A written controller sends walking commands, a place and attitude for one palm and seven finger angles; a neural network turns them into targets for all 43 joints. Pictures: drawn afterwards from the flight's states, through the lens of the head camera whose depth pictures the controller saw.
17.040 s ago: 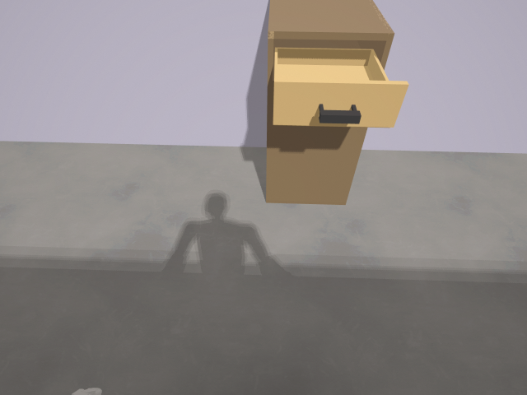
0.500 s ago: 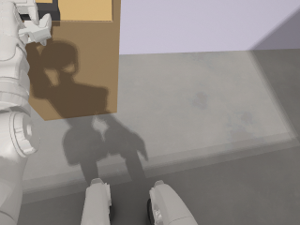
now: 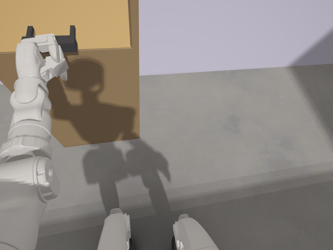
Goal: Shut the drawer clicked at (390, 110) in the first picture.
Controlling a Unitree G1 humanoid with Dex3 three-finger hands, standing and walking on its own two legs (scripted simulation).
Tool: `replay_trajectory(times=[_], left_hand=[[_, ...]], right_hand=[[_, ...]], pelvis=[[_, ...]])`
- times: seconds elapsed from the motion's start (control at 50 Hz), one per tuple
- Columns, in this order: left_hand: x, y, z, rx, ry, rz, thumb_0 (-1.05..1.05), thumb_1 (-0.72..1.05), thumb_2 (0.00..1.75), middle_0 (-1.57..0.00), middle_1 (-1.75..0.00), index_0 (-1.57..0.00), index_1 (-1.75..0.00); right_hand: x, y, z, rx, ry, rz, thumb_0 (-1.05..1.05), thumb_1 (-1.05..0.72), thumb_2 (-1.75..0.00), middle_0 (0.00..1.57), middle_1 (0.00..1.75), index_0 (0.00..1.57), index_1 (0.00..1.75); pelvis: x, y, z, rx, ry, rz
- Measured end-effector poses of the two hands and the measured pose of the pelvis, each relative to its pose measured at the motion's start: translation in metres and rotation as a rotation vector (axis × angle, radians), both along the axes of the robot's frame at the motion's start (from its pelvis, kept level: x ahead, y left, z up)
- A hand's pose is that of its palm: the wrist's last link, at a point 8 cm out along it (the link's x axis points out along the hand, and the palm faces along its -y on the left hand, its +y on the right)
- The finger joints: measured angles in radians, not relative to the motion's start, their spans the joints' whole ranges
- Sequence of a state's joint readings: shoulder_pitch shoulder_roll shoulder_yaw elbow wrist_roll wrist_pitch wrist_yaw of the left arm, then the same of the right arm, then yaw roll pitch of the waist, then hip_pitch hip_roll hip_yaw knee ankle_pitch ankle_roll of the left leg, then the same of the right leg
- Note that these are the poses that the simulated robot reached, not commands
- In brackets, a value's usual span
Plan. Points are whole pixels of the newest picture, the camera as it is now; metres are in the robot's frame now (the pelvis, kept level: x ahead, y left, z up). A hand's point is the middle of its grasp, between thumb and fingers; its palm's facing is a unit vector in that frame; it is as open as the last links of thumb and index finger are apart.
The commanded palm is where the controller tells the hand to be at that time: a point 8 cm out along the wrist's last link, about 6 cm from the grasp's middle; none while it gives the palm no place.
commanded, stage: draw the hand back to the body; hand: left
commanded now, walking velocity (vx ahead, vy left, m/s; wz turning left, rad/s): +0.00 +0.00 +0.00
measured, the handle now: (51, 37) +0.61 +0.23 +0.08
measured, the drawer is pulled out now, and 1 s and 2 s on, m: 0.00 0.00 0.00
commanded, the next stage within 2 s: step back with the hand held close in 1.40 s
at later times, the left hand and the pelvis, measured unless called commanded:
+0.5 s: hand (29, 91) +0.39 +0.21 +0.16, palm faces +0.09 -0.99 -0.04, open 3.3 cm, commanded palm +0.35 +0.25 +0.16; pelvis +0.04 -0.01 +0.06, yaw +3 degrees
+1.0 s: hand out of the picture +0.27 +0.22 +0.23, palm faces +0.37 -0.88 -0.31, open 3.3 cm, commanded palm +0.22 +0.26 +0.24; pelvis +0.05 -0.02 +0.10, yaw +3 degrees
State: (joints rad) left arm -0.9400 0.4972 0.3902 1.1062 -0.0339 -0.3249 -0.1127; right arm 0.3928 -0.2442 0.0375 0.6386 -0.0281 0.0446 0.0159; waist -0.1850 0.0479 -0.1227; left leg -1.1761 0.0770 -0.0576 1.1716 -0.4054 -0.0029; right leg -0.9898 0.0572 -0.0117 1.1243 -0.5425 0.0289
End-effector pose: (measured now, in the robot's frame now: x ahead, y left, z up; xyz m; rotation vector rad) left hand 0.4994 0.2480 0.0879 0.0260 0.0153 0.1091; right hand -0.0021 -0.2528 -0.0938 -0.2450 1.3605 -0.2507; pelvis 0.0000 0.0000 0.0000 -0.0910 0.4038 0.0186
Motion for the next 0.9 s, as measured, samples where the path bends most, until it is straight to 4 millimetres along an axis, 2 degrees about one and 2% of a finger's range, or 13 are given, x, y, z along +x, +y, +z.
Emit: replay_trajectory(times=[0.1,0.16,0.24,0.34,0.54,0.62,0.76,0.9], left_hand=[[-0.002,0.001,0.001,-0.007,-0.006,0.003,0.02,0.82,0.88,-1.40,-1.60,-1.40,-1.60],[-0.014,0.004,0.011,0.008,-0.041,0.009,0.02,0.84,0.89,-1.40,-1.60,-1.39,-1.60],[-0.042,0.006,0.024,0.020,-0.037,-0.007,0.02,0.87,0.89,-1.40,-1.60,-1.39,-1.60],[-0.080,0.011,0.040,0.007,-0.025,0.008,0.02,0.89,0.90,-1.40,-1.60,-1.39,-1.60],[-0.144,0.010,0.077,0.017,-0.080,-0.023,0.02,0.90,0.90,-1.40,-1.60,-1.40,-1.60],[-0.173,0.009,0.093,0.157,-0.041,0.052,0.02,0.90,0.90,-1.40,-1.60,-1.40,-1.60],[-0.214,0.013,0.112,0.239,0.004,0.185,0.02,0.90,0.90,-1.41,-1.60,-1.40,-1.60],[-0.245,0.015,0.138,0.271,-0.044,0.244,0.02,0.90,0.90,-1.41,-1.60,-1.40,-1.60]], right_hand=[[0.018,-0.005,0.003,0.004,-0.012,-0.001,0.00,-0.90,-0.90,0.20,0.30,0.20,0.30],[0.032,-0.007,0.008,0.017,-0.042,-0.020,0.00,-0.90,-0.90,0.20,0.30,0.20,0.30],[0.059,-0.007,0.020,0.042,-0.104,-0.020,0.01,-0.90,-0.90,0.20,0.30,0.20,0.30],[0.104,-0.008,0.038,0.048,-0.221,0.030,0.01,-0.90,-0.90,0.20,0.30,0.20,0.30],[0.196,-0.001,0.073,0.061,-0.514,0.155,0.01,-0.91,-0.90,0.20,0.30,0.20,0.30],[0.222,0.009,0.090,0.071,-0.590,0.182,0.01,-0.91,-0.90,0.20,0.30,0.20,0.30],[0.249,0.030,0.112,0.094,-0.649,0.247,0.01,-0.90,-0.90,0.20,0.30,0.20,0.30],[0.253,0.038,0.121,0.112,-0.664,0.281,0.01,-0.90,-0.90,0.20,0.30,0.20,0.30]], pelvis=[[0.010,-0.003,0.005,0.009,-0.007,-0.002],[0.018,-0.004,0.013,0.018,-0.028,-0.009],[0.030,-0.006,0.028,0.029,-0.074,-0.007],[0.041,-0.008,0.044,0.038,-0.137,0.013],[0.045,-0.011,0.058,0.059,-0.242,0.043],[0.044,-0.013,0.069,0.076,-0.296,0.037],[0.043,-0.015,0.086,0.094,-0.375,0.045],[0.046,-0.018,0.096,0.102,-0.428,0.044]])
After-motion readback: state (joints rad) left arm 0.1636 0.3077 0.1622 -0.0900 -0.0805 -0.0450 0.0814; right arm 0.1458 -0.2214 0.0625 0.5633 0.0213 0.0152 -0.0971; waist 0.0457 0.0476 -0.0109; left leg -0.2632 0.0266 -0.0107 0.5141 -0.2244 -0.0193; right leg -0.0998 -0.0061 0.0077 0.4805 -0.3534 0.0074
